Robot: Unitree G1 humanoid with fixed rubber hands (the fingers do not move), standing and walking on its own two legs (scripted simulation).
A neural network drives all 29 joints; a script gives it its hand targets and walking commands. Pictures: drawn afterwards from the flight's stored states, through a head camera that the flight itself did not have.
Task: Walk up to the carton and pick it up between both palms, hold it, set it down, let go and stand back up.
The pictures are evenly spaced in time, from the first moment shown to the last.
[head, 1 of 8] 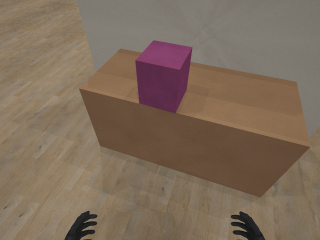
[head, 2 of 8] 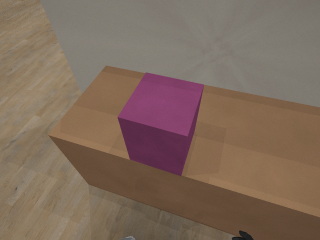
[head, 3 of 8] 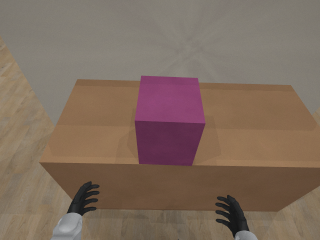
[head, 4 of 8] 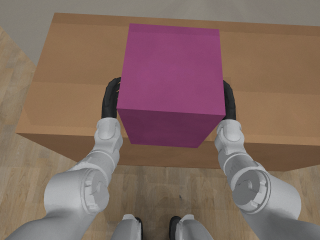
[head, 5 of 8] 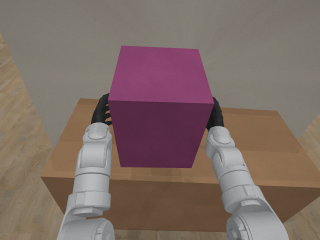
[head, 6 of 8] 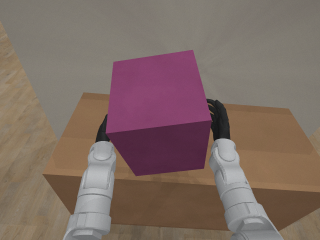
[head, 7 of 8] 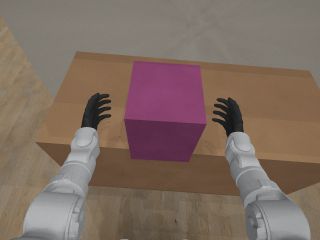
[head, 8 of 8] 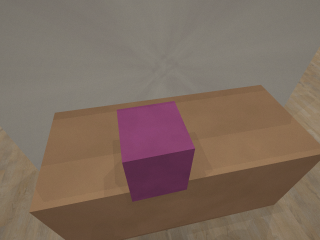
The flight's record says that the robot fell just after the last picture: no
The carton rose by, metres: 0.27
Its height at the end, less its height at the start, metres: +0.00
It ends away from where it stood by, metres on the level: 0.05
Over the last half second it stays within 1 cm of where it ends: yes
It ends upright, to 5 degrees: yes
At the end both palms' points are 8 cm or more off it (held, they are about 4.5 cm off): yes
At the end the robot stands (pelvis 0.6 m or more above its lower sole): yes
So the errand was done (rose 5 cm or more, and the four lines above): yes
